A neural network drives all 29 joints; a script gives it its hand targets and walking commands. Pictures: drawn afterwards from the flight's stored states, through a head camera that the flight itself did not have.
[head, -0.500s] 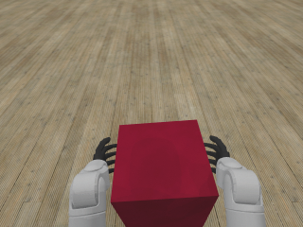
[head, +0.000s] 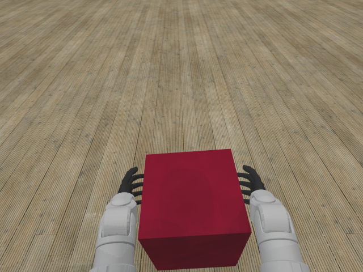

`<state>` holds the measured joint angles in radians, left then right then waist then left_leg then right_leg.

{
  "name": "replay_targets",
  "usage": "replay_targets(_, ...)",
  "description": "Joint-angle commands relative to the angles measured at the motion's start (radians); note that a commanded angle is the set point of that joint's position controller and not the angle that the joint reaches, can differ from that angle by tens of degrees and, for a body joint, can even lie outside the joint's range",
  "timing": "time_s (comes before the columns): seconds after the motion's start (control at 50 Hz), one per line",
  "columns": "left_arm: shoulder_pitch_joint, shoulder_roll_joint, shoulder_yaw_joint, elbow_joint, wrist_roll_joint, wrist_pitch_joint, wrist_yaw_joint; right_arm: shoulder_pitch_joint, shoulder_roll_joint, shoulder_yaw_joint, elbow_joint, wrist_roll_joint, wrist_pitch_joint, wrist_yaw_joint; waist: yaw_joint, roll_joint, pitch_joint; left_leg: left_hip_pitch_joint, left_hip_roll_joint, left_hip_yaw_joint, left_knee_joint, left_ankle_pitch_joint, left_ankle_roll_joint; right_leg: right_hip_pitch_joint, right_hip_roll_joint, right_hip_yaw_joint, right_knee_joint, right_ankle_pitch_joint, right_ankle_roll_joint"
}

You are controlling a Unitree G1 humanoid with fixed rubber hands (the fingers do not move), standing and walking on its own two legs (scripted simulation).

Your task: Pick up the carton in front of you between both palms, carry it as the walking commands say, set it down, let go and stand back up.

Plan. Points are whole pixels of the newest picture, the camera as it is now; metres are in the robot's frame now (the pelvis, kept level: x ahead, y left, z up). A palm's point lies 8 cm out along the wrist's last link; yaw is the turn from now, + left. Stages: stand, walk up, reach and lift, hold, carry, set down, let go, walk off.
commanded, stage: carry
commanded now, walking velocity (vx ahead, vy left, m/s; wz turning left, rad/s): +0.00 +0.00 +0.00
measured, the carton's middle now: (192, 212) +0.30 +0.00 -0.05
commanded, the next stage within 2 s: hold in 0.72 s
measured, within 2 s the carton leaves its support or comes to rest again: neither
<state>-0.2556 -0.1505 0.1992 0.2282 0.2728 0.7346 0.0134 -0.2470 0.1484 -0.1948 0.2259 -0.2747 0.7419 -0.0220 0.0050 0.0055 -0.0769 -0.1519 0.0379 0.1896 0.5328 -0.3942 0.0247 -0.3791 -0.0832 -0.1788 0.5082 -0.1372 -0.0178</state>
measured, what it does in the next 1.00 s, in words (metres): stands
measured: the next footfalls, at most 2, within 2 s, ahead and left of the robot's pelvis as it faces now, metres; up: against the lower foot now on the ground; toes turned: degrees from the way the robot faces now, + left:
none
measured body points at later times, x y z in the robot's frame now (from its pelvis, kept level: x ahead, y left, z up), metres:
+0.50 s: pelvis -0.01 +0.01 +0.00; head -0.02 +0.01 +0.45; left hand +0.29 +0.16 +0.03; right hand +0.29 -0.14 +0.03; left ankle -0.07 +0.08 -0.73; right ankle +0.08 -0.12 -0.73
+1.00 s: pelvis -0.02 -0.01 +0.01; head -0.03 -0.02 +0.46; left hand +0.24 +0.21 +0.04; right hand +0.31 -0.09 +0.04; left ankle -0.07 +0.09 -0.73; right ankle +0.08 -0.15 -0.73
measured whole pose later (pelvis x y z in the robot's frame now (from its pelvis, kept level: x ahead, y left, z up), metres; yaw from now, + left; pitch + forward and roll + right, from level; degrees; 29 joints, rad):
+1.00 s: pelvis -0.02 -0.01 +0.01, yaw +13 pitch -6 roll +0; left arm -0.27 -0.15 0.23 0.28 0.26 0.65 0.01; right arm -0.26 0.15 -0.20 0.24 -0.29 0.69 -0.03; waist 0.01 0.03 0.06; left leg -0.02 -0.04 -0.05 0.41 -0.28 0.02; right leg -0.15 -0.02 0.09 0.36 -0.11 0.04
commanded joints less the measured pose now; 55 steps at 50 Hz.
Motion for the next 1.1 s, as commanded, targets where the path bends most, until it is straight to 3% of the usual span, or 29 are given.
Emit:
replay_targets(0.0,-0.471,-0.91,-0.499,-0.004,-0.235,-0.095,-0.231,-0.515,0.896,0.501,-0.036,0.245,-0.105,0.237,-0.001,-0.007,-0.217,-0.074,0.118,-0.105,-0.125,0.175,0.009,0.194,-0.079,0.104,-0.041,0.135,-0.011)
replay_targets(0.16,-0.408,-0.921,-0.581,-0.081,-0.28,-0.052,-0.226,-0.457,0.907,0.586,-0.113,0.294,-0.063,0.232,-0.004,-0.005,-0.27,-0.044,0.118,-0.099,-0.079,0.279,0.011,0.198,-0.082,0.095,-0.02,0.222,-0.017)
replay_targets(0.7,-0.416,-0.906,-0.578,-0.091,-0.281,-0.035,-0.224,-0.463,0.891,0.576,-0.117,0.294,-0.045,0.231,-0.005,0.005,-0.237,-0.067,0.127,-0.103,-0.084,0.292,0.012,0.17,-0.078,0.084,-0.019,0.18,-0.003)
replay_targets(0.72,-0.353,-0.94,-0.541,-0.024,-0.269,-0.062,-0.226,-0.36,0.902,0.559,-0.15,0.294,-0.057,0.231,-0.01,0.186,-0.106,-0.219,-0.016,-0.348,-0.222,0.587,0.003,0.538,0.2,0.214,0.008,0.287,-0.021)
replay_targets(0.74,-0.331,-0.907,-0.519,-0.035,-0.23,-0.095,-0.211,-0.413,0.864,0.557,-0.215,0.282,-0.075,0.234,0.015,0.139,-0.136,-0.159,-0.028,-0.343,-0.192,0.679,0.0,0.516,0.176,0.252,-0.029,0.32,-0.018)
replay_targets(0.76,-0.311,-0.887,-0.486,-0.028,-0.214,-0.106,-0.199,-0.436,0.866,0.574,-0.205,0.287,-0.075,0.237,0.026,0.069,-0.159,-0.025,-0.043,-0.339,-0.171,0.765,0.002,0.449,0.181,0.267,-0.047,0.341,-0.007)
replay_targets(0.78,-0.301,-0.871,-0.469,-0.022,-0.199,-0.114,-0.19,-0.445,0.854,0.587,-0.205,0.294,-0.081,0.242,0.048,0.069,-0.18,0.041,-0.057,-0.329,-0.183,0.715,-0.005,0.442,0.182,0.266,-0.064,0.333,0.005)
replay_targets(0.82,-0.329,-0.887,-0.482,-0.01,-0.203,-0.123,-0.186,-0.464,0.859,0.611,-0.182,0.299,-0.091,0.248,0.041,0.048,-0.19,0.11,-0.071,-0.32,-0.191,0.681,-0.01,0.413,0.204,0.249,-0.087,0.299,0.023)
replay_targets(0.84,-0.356,-0.894,-0.489,-0.002,-0.21,-0.126,-0.192,-0.467,0.864,0.602,-0.166,0.29,-0.096,0.249,0.026,0.058,-0.176,0.101,-0.076,-0.316,-0.204,0.592,-0.016,0.417,0.208,0.244,-0.096,0.243,0.024)
replay_targets(0.92,-0.458,-0.917,-0.545,-0.009,-0.256,-0.115,-0.23,-0.436,0.894,0.547,-0.095,0.248,-0.099,0.238,-0.039,0.038,-0.138,0.085,-0.085,-0.299,-0.224,0.474,-0.04,0.411,0.217,0.231,-0.127,0.163,0.02)
replay_targets(0.94,-0.51,-0.911,-0.55,0.006,-0.261,-0.116,-0.246,-0.441,0.902,0.514,-0.067,0.229,-0.099,0.231,-0.065,0.033,-0.119,0.043,-0.089,-0.292,-0.227,0.407,-0.04,0.427,0.216,0.229,-0.132,0.139,0.016)
replay_targets(0.98,-0.59,-0.887,-0.528,0.067,-0.251,-0.126,-0.278,-0.473,0.928,0.446,0.011,0.196,-0.102,0.219,-0.088,0.022,-0.067,-0.028,-0.096,-0.279,-0.23,0.258,-0.032,0.43,0.209,0.226,-0.136,0.073,0.013)
replay_targets(1.04,-0.699,-0.868,-0.431,0.208,-0.197,-0.163,-0.316,-0.579,0.979,0.365,0.142,0.157,-0.116,0.217,-0.076,0.01,-0.016,-0.175,-0.102,-0.266,-0.225,0.059,-0.009,0.459,0.199,0.22,-0.124,-0.047,0.024)
replay_targets(1.08,-0.748,-0.856,-0.324,0.314,-0.142,-0.2,-0.328,-0.653,0.99,0.309,0.224,0.128,-0.135,0.219,-0.055,-0.003,-0.011,-0.25,-0.113,-0.26,-0.191,0.001,0.012,0.454,0.189,0.225,-0.108,-0.106,0.031)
